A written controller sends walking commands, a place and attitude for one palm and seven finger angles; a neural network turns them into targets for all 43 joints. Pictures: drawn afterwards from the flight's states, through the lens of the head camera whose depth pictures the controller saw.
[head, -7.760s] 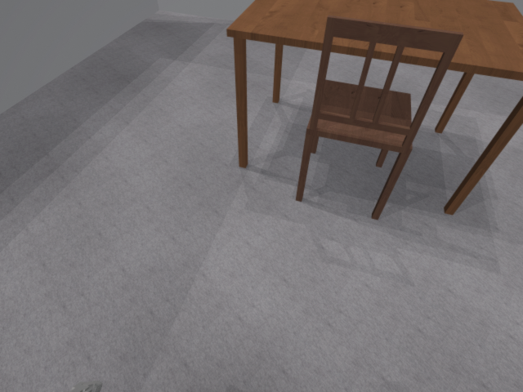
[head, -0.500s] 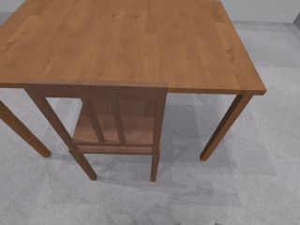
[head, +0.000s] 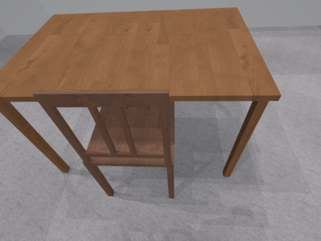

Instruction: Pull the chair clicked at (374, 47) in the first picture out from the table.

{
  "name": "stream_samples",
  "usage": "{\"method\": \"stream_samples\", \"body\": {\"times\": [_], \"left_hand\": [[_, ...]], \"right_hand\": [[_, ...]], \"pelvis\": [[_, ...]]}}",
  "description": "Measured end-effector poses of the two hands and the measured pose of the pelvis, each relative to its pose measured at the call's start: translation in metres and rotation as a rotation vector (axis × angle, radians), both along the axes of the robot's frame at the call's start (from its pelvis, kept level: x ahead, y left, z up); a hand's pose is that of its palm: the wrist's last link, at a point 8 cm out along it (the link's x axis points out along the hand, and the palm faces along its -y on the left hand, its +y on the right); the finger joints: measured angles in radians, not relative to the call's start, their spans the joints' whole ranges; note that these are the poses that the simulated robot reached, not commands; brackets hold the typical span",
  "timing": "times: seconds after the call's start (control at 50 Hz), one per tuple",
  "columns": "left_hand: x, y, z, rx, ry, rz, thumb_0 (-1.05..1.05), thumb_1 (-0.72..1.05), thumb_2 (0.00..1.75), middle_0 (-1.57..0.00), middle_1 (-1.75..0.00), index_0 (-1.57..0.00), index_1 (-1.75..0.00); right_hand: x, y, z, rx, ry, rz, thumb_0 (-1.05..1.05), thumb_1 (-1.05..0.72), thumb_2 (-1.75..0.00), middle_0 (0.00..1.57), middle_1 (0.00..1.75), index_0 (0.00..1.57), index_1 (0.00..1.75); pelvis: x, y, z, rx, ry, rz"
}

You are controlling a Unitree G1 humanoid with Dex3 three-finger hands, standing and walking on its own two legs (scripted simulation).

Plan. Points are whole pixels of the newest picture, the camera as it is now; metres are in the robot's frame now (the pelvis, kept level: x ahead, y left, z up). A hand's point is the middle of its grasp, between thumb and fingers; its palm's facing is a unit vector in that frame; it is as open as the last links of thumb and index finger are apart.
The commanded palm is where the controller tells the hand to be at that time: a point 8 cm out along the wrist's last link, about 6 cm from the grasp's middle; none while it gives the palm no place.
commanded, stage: come to a stop and stand still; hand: left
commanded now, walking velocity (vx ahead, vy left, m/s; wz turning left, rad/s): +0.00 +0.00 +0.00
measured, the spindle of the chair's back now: (104, 132) +0.47 +0.27 -0.09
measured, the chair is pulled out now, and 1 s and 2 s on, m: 0.00 0.00 0.00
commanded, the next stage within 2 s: look again from close up in 1.36 s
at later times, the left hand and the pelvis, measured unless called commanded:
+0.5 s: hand out of the picture -0.02 +0.26 -0.18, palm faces +0.02 -0.98 -0.22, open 7.4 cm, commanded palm none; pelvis -0.02 +0.07 -0.01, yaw +0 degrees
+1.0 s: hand out of the picture +0.03 +0.23 -0.19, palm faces +0.01 -0.98 -0.21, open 7.3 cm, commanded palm none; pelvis +0.01 +0.06 -0.01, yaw +0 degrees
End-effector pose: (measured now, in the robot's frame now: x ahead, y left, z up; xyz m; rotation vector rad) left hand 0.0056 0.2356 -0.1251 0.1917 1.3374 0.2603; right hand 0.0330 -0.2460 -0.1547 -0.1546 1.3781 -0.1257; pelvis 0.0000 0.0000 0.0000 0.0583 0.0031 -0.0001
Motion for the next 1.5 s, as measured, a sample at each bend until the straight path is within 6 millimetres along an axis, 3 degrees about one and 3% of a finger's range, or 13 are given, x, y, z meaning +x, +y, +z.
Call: {"method": "stream_samples", "body": {"times": [0.1,0.18,0.36,0.54,0.66,0.82,1.06,1.28,1.5], "left_hand": [[-0.019,0.031,-0.016,0.006,0.011,-0.021,0.01,0.91,0.89,-0.21,-0.3,-0.2,-0.3],[-0.024,0.054,-0.025,0.004,-0.016,-0.008,0.01,0.91,0.89,-0.21,-0.3,-0.2,-0.3],[-0.027,0.073,-0.022,-0.032,-0.04,-0.049,0.01,0.91,0.9,-0.2,-0.3,-0.2,-0.3],[-0.032,0.068,-0.027,-0.078,0.022,-0.056,0.01,0.91,0.9,-0.2,-0.3,-0.2,-0.3],[-0.026,0.06,-0.03,-0.098,0.055,-0.054,0.01,0.91,0.9,-0.2,-0.3,-0.2,-0.3],[-0.003,0.05,-0.032,-0.1,0.04,-0.058,0.01,0.91,0.9,-0.2,-0.3,-0.2,-0.3],[0.023,0.042,-0.029,-0.081,0.01,-0.069,0.01,0.92,0.9,-0.2,-0.3,-0.2,-0.3],[0.026,0.034,-0.03,-0.088,0.015,-0.065,0.01,0.92,0.9,-0.2,-0.3,-0.2,-0.3],[0.019,0.03,-0.032,-0.104,0.031,-0.052,0.01,0.92,0.9,-0.2,-0.3,-0.2,-0.3]], "right_hand": [[0.013,0.025,-0.001,-0.011,-0.153,0.025,0.01,-0.91,-0.9,0.19,0.3,0.2,0.3],[0.011,0.055,-0.004,-0.003,-0.186,0.057,0.01,-0.91,-0.9,0.19,0.3,0.2,0.3],[-0.006,0.081,0.005,-0.003,-0.181,0.053,0.01,-0.94,-0.9,0.2,0.3,0.2,0.3],[-0.033,0.09,0.004,-0.008,-0.07,0.027,0.01,-0.92,-0.9,0.2,0.3,0.2,0.3],[-0.04,0.094,0.002,-0.004,-0.016,0.006,0.01,-0.91,-0.9,0.2,0.3,0.2,0.3],[-0.032,0.094,-0.002,0.007,-0.004,-0.011,0.01,-0.91,-0.9,0.2,0.3,0.2,0.3],[-0.014,0.077,-0.002,-0.003,-0.012,-0.018,0.01,-0.92,-0.9,0.2,0.3,0.2,0.3],[-0.005,0.067,0.001,-0.013,-0.009,-0.013,0.01,-0.92,-0.9,0.2,0.3,0.2,0.3],[-0.009,0.068,0.004,-0.017,0.007,-0.013,0.01,-0.92,-0.9,0.2,0.3,0.2,0.3]], "pelvis": [[-0.011,0.024,-0.015,-0.046,-0.008,0.014],[-0.021,0.042,-0.021,-0.059,-0.045,0.009],[-0.028,0.065,-0.014,-0.053,-0.041,0.007],[-0.02,0.073,-0.011,-0.052,-0.026,-0.001],[-0.009,0.072,-0.011,-0.052,-0.025,-0.003],[0.002,0.066,-0.011,-0.053,-0.032,-0.007],[0.014,0.053,-0.011,-0.055,-0.023,-0.01],[0.02,0.045,-0.01,-0.058,-0.019,-0.007],[0.021,0.044,-0.008,-0.061,-0.022,-0.004]]}}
